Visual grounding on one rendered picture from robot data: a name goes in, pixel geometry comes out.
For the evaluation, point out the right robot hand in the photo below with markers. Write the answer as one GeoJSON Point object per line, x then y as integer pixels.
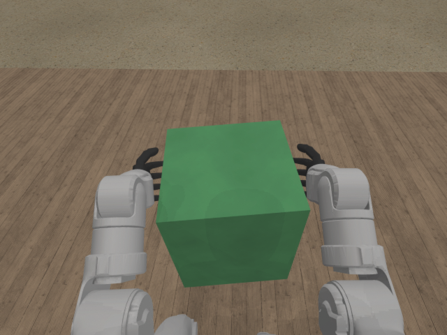
{"type": "Point", "coordinates": [313, 154]}

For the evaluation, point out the left robot hand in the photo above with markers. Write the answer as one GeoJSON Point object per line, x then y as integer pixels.
{"type": "Point", "coordinates": [142, 165]}

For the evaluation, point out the carton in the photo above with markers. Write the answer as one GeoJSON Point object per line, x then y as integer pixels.
{"type": "Point", "coordinates": [231, 208]}

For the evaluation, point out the right robot upper arm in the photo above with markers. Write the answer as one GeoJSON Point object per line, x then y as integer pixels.
{"type": "Point", "coordinates": [358, 307]}

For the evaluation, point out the left robot upper arm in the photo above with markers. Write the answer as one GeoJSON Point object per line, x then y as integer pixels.
{"type": "Point", "coordinates": [115, 312]}

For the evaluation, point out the robot right forearm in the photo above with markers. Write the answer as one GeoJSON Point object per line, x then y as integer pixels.
{"type": "Point", "coordinates": [345, 205]}

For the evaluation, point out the robot left forearm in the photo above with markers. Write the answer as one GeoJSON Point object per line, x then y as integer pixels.
{"type": "Point", "coordinates": [118, 237]}

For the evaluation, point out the left robot thigh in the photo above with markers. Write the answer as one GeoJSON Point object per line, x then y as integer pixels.
{"type": "Point", "coordinates": [177, 325]}

